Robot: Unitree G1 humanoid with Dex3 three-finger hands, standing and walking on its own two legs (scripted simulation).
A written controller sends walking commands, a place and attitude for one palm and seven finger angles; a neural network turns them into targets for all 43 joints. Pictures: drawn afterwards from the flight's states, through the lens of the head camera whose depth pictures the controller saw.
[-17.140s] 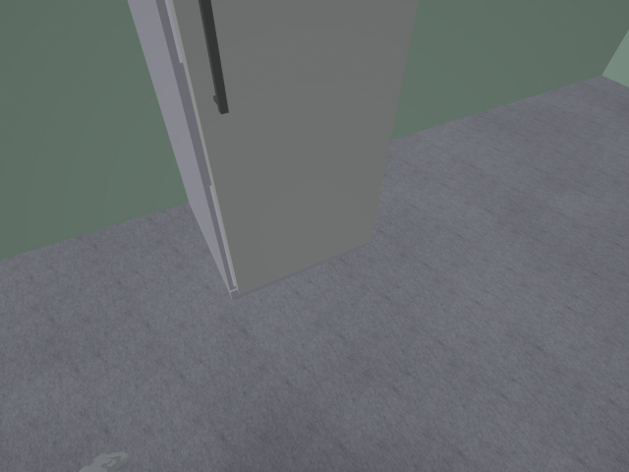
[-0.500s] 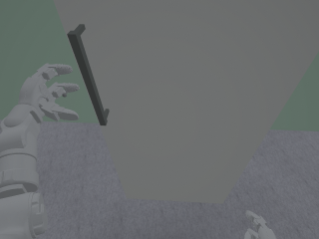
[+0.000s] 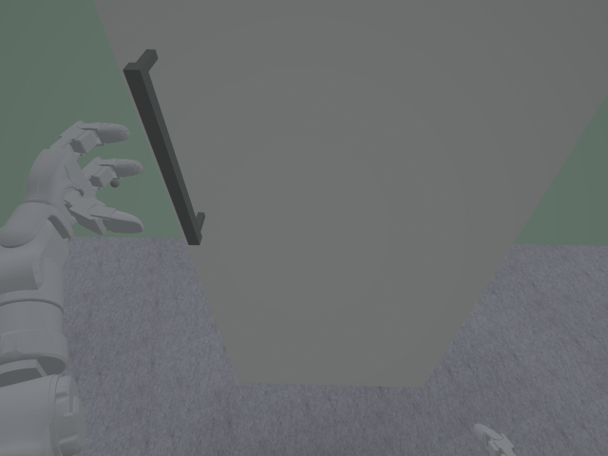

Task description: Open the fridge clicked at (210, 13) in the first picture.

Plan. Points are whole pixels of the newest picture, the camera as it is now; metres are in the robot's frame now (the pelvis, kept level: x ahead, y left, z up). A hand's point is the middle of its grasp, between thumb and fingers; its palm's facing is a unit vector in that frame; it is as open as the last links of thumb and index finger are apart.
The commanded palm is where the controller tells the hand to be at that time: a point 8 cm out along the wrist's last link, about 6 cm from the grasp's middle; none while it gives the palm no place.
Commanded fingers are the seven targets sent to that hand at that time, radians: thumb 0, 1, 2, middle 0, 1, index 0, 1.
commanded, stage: feel for the door with the fingertips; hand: left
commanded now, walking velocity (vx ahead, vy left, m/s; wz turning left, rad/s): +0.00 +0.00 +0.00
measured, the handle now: (175, 162) +0.43 +0.18 +0.18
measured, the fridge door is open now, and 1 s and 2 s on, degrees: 0 0 0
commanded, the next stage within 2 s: slide the fingers in behind the handle in 0.62 s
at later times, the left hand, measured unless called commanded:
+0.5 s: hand (143, 183) +0.38 +0.21 +0.19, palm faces +0.03 -1.00 -0.02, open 14.0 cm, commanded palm +0.36 +0.26 +0.19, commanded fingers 0.00 -0.50 0.30 -0.30 -1.20 -0.30 -1.20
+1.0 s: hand (141, 185) +0.38 +0.21 +0.19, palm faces +0.03 -1.00 -0.02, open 13.9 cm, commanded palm +0.35 +0.26 +0.19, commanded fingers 0.00 -0.50 0.30 -0.30 -1.20 -0.30 -1.20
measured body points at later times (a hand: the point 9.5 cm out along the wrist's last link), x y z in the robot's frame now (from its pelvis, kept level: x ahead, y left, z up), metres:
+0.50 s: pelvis +0.00 +0.00 +0.00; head -0.01 -0.01 +0.45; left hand +0.38 +0.26 +0.19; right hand +0.15 -0.24 -0.09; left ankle +0.01 +0.10 -0.74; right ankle -0.04 -0.10 -0.74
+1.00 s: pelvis -0.01 -0.01 +0.00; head -0.02 -0.03 +0.45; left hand +0.37 +0.27 +0.19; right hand +0.11 -0.27 -0.10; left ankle +0.01 +0.10 -0.74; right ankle -0.04 -0.10 -0.74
